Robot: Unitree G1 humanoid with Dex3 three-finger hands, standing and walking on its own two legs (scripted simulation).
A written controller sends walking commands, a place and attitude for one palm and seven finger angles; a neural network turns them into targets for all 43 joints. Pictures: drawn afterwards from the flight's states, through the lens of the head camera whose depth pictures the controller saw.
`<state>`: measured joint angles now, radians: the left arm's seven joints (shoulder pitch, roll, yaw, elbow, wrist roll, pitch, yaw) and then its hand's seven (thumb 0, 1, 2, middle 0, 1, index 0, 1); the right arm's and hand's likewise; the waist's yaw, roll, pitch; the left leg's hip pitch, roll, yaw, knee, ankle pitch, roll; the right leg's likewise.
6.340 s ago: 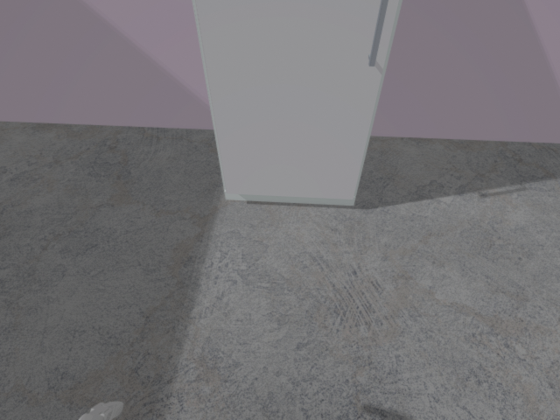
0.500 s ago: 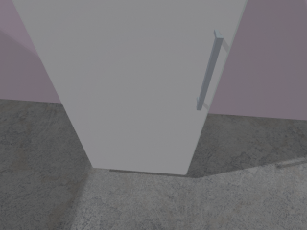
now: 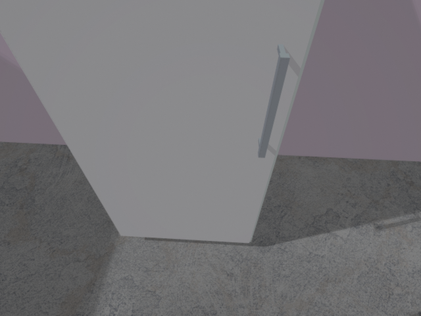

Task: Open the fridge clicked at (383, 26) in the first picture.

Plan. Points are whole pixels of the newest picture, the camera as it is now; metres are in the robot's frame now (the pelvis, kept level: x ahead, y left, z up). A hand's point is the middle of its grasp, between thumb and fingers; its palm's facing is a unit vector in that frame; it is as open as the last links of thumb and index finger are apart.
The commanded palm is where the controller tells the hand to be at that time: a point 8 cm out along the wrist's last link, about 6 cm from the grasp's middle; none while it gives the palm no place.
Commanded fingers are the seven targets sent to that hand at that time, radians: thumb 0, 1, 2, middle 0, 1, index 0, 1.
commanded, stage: look again from close up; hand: right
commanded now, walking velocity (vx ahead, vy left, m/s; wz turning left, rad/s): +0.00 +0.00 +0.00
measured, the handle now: (269, 108) +0.52 -0.10 +0.12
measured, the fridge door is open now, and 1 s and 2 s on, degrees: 0 0 0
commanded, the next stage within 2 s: raise the hand to about handle height in 0.66 s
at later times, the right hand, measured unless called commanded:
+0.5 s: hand out of the picture +0.03 -0.19 -0.17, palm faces -0.01 +0.98 -0.22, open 7.4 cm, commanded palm none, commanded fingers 0.00 -0.90 -0.90 0.20 0.30 0.20 0.30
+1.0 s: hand (321, 275) +0.21 -0.18 +0.00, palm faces +0.17 +0.98 -0.05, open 7.8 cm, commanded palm +0.13 -0.24 -0.04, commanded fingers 0.00 -0.60 -0.77 0.22 0.50 0.22 0.50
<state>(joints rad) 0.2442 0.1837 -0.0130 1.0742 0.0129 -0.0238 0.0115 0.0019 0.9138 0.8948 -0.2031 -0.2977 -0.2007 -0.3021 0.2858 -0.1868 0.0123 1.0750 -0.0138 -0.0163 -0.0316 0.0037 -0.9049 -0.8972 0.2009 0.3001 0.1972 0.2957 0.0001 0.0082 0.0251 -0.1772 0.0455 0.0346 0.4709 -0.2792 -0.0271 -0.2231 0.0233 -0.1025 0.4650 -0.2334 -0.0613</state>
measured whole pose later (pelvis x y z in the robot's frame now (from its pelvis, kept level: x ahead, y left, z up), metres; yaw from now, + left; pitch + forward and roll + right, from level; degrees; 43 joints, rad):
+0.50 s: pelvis +0.01 +0.00 +0.00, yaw +0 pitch -1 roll +0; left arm 0.20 0.19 -0.02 1.11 0.01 -0.02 0.01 0.00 0.91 0.89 -0.20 -0.30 -0.20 -0.30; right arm 0.25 -0.21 0.01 1.09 -0.01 -0.01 -0.03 0.00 -0.90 -0.90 0.20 0.30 0.20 0.30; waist 0.00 0.02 0.03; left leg -0.14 0.04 0.04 0.43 -0.28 -0.02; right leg -0.18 0.02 -0.10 0.43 -0.23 -0.05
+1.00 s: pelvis -0.01 +0.03 -0.03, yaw -1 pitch +6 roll -1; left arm 0.25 0.22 0.01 0.70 0.00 -0.29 0.01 0.01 0.91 0.89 -0.21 -0.30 -0.20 -0.30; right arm 0.33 -0.22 -0.18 0.15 0.22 -0.35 0.12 0.01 -0.80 -0.85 0.21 0.37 0.20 0.36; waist 0.03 0.04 -0.08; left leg -0.49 0.04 0.06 0.79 -0.40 0.01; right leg -0.53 0.00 -0.07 0.75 -0.33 -0.02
